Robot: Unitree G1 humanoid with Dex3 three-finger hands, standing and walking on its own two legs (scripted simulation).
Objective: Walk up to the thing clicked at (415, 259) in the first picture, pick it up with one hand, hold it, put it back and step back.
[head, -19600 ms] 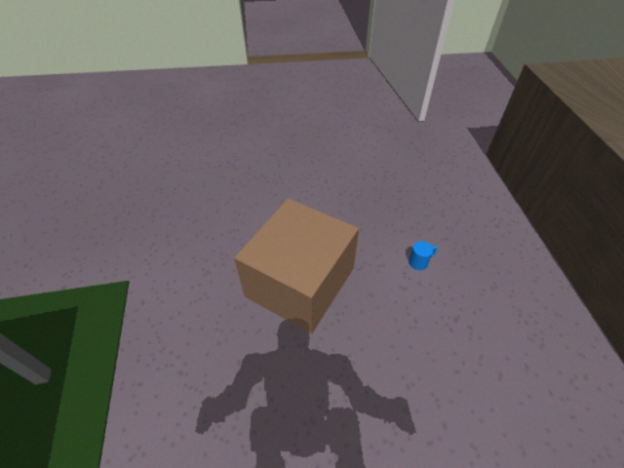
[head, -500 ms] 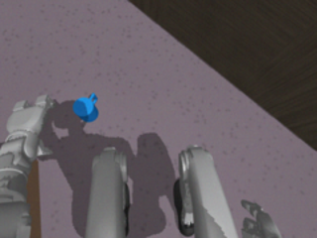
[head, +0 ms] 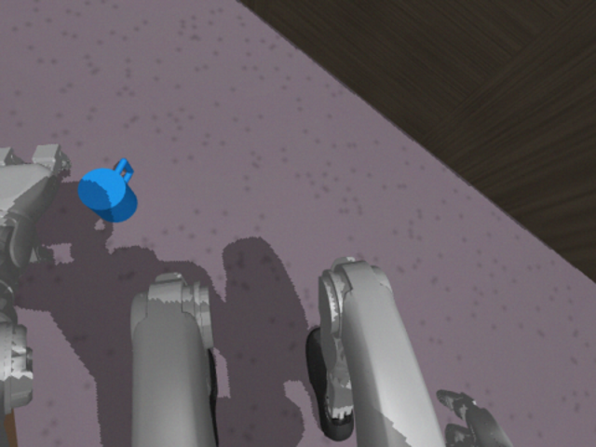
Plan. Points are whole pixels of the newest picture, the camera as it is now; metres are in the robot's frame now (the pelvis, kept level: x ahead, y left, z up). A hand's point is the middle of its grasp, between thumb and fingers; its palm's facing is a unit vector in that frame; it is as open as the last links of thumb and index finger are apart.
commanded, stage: rise first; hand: left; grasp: from above
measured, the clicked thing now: (114, 188) +0.51 +0.28 -0.31
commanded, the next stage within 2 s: approach in 0.58 s
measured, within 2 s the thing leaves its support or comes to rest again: neither
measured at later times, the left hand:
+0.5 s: hand (54, 208) +0.44 +0.32 -0.18, palm faces -0.45 -0.07 -0.89, open 14.2 cm
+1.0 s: hand (98, 181) +0.48 +0.27 -0.20, palm faces -0.41 -0.04 -0.91, open 14.0 cm
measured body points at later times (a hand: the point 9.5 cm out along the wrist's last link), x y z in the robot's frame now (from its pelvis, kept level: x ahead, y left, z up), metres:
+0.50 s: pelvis +0.01 +0.00 -0.02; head +0.24 +0.07 +0.36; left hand +0.46 +0.33 -0.13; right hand +0.08 -0.28 -0.13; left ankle +0.09 +0.12 -0.33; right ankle +0.10 -0.13 -0.32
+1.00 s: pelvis +0.01 +0.00 -0.03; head +0.25 +0.07 +0.34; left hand +0.50 +0.27 -0.14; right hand +0.06 -0.27 -0.13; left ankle +0.09 +0.12 -0.33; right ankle +0.10 -0.13 -0.32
